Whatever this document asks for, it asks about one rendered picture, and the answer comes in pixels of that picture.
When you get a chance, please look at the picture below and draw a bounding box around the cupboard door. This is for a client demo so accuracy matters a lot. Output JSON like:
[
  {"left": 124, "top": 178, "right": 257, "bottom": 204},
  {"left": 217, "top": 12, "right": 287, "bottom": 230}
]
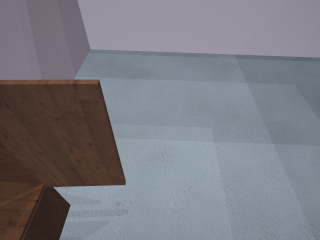
[{"left": 0, "top": 79, "right": 126, "bottom": 187}]

